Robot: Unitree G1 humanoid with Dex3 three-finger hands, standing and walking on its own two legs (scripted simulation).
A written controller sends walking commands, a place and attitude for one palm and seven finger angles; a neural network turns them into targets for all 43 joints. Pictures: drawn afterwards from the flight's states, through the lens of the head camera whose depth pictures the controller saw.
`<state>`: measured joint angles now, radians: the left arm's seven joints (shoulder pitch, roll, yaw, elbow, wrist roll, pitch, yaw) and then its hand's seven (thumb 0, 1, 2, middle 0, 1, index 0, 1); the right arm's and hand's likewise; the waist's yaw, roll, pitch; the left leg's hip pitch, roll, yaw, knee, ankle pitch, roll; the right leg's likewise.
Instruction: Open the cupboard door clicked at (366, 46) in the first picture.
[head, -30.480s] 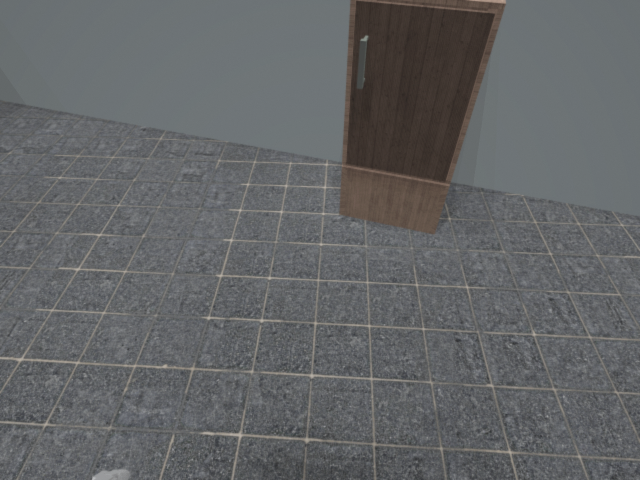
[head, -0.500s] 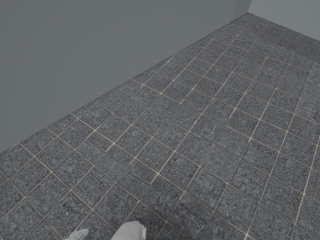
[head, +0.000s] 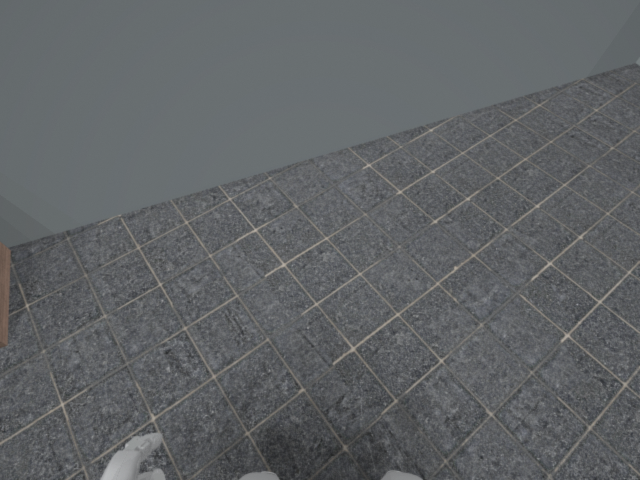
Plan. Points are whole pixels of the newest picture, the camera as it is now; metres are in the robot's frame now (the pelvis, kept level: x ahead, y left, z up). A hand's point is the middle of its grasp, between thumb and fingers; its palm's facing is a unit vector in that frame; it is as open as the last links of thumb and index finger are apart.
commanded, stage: turn to face it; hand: left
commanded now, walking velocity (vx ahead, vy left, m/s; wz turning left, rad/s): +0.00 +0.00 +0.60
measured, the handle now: out of the picture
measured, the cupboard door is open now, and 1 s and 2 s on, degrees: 47 47 47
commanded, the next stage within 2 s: take the last steps up to it in 1.74 s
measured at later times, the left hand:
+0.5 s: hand out of the picture -0.01 +0.21 -0.19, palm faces +0.36 -0.90 -0.24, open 7.4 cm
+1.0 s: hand out of the picture -0.01 +0.15 -0.15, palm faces +0.59 -0.77 -0.24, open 7.4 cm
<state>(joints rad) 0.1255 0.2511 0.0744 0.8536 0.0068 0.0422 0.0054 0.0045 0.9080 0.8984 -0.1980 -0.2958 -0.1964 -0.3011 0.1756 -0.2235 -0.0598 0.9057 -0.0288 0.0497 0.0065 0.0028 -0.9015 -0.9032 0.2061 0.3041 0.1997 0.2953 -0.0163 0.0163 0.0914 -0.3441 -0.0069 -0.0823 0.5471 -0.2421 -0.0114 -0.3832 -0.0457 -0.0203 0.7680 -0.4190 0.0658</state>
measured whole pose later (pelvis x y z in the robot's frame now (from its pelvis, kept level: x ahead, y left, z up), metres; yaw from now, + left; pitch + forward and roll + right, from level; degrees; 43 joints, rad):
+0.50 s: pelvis +0.01 -0.01 -0.01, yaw +19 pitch +1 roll +0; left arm 0.21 0.26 0.07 0.91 0.01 0.06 0.02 0.01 0.90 0.90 -0.20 -0.30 -0.20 -0.30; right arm 0.10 -0.23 -0.06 0.87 -0.02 0.03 0.01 0.00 -0.91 -0.90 0.20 0.30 0.20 0.29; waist 0.01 -0.06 0.11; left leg -0.35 -0.01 0.03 0.65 -0.31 0.04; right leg -0.43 -0.11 -0.08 1.08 -0.55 0.07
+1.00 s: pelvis +0.04 -0.05 +0.01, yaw +38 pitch +0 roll +2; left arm 0.21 0.18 0.04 0.86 0.02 0.01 0.02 0.00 0.90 0.90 -0.20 -0.30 -0.20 -0.30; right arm 0.15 -0.25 -0.08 0.93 -0.01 0.09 0.03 0.01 -0.91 -0.90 0.20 0.30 0.19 0.29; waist -0.02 -0.02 0.10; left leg -0.46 0.01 0.05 0.95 -0.46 -0.06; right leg -0.20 -0.13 -0.17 0.53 -0.32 0.01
